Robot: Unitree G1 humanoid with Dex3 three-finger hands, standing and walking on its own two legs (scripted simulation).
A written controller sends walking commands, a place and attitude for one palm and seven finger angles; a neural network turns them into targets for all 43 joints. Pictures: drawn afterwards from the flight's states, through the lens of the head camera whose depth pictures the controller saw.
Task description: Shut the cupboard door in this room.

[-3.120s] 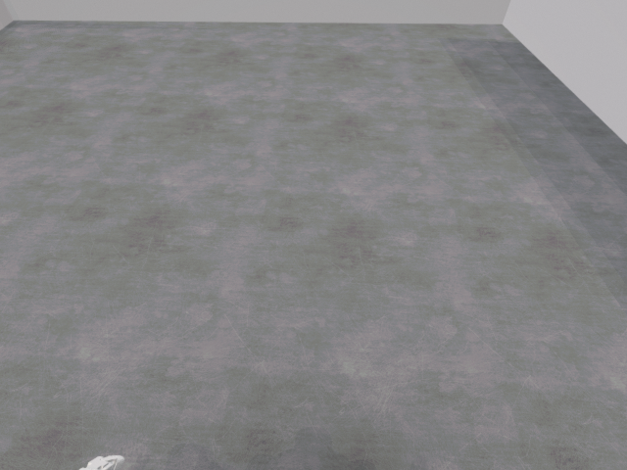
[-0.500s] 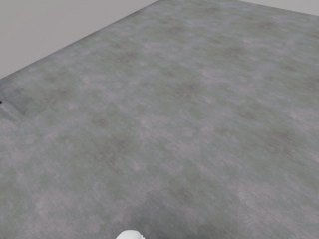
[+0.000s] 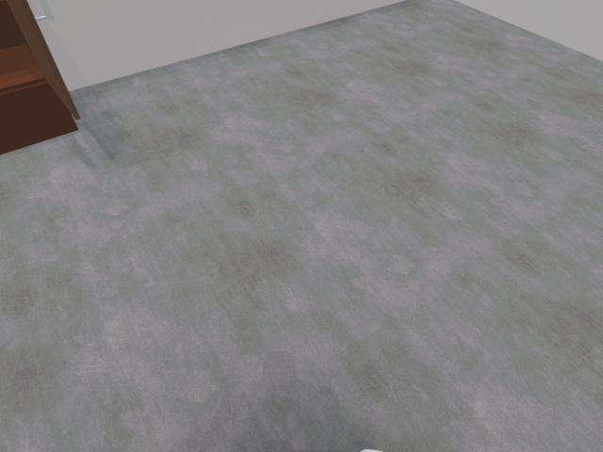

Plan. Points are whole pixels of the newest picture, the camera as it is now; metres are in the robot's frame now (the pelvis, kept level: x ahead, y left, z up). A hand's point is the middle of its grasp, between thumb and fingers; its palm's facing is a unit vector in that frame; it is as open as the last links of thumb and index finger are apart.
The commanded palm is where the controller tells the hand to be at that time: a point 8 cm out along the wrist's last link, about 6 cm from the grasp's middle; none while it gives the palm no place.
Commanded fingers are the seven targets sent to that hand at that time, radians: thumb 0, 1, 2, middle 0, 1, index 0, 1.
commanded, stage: turn or walk to find it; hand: left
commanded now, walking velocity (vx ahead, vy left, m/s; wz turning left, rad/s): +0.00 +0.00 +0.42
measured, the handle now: out of the picture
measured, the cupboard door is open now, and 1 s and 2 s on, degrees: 91 91 91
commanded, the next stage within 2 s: stand and wait in 0.40 s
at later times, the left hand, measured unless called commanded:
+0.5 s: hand out of the picture +0.00 +0.16 -0.16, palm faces +0.23 -0.94 -0.24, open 7.4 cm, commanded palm none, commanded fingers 0.00 0.90 0.90 -0.20 -0.30 -0.20 -0.30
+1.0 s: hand out of the picture -0.09 +0.18 -0.18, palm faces +0.34 -0.91 -0.23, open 7.3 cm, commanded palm none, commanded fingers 0.00 0.90 0.90 -0.20 -0.30 -0.20 -0.30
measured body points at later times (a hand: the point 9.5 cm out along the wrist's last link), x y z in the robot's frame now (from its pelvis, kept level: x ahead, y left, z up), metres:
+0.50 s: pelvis -0.02 -0.04 +0.00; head +0.00 -0.05 +0.44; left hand -0.01 +0.21 -0.14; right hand +0.06 -0.29 -0.16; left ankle -0.07 +0.11 -0.68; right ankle -0.01 -0.14 -0.74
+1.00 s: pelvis -0.06 -0.01 -0.01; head -0.04 -0.01 +0.44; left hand -0.10 +0.23 -0.16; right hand +0.09 -0.21 -0.16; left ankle -0.07 +0.10 -0.74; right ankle -0.03 -0.12 -0.75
